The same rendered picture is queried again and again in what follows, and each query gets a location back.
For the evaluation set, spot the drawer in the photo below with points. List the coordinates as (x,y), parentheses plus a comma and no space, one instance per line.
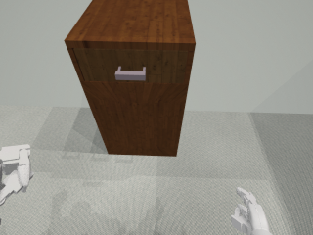
(162,66)

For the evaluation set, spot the robot left hand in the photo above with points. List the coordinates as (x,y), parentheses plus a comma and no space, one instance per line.
(15,162)

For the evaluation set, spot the handle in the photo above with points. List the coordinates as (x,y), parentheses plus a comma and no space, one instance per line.
(139,75)

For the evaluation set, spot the cabinet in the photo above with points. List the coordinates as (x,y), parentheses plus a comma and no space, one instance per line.
(136,118)

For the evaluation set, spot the robot right hand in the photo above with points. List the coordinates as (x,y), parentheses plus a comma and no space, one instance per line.
(251,218)

